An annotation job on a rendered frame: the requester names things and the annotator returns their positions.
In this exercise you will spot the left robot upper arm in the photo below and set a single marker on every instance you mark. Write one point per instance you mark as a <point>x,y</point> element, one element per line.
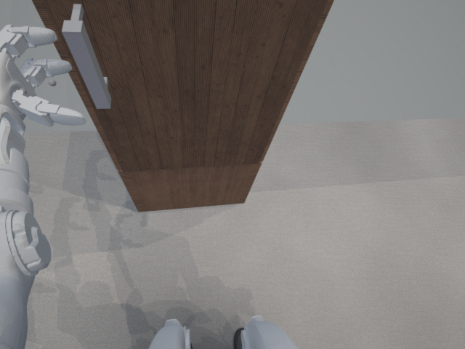
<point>24,251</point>

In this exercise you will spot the cupboard door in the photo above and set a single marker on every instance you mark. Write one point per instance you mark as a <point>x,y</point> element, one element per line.
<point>193,83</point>

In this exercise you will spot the right robot thigh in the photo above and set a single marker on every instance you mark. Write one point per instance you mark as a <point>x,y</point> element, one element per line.
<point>265,335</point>

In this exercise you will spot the robot left forearm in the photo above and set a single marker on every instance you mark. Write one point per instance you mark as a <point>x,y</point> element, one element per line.
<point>14,170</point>

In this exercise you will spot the robot left hand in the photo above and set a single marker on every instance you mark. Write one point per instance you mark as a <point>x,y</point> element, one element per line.
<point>31,74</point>

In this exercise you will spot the robot right shin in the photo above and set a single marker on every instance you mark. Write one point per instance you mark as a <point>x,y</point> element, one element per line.
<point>255,319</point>

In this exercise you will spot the handle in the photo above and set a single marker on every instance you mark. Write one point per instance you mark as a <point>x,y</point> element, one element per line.
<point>81,49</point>

